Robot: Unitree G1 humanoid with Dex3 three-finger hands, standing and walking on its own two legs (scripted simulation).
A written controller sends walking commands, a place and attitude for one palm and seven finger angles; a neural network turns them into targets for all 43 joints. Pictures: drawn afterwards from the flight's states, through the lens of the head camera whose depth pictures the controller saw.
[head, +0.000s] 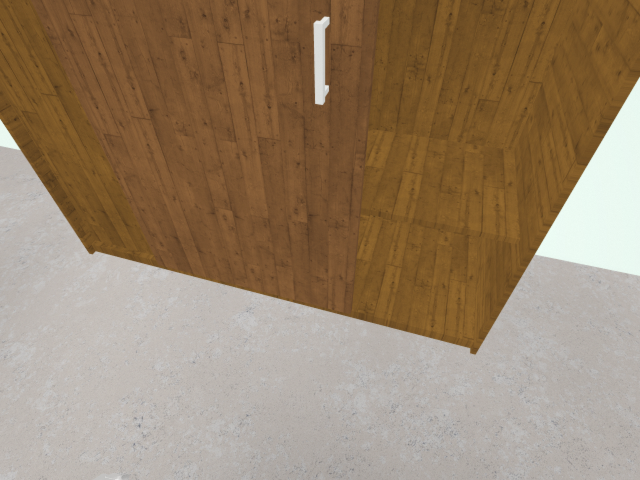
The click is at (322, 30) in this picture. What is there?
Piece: wardrobe's sliding door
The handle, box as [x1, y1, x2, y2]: [314, 17, 329, 104]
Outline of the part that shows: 329,17 324,17 320,21 316,21 314,23 315,103 319,104 323,103 324,96 328,91 328,86 324,84 324,29 329,22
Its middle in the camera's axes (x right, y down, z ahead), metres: +0.00 -0.34 +0.75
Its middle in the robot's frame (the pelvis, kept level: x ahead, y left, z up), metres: +0.81 +0.04 +0.17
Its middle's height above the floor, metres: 0.95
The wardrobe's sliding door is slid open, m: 0.43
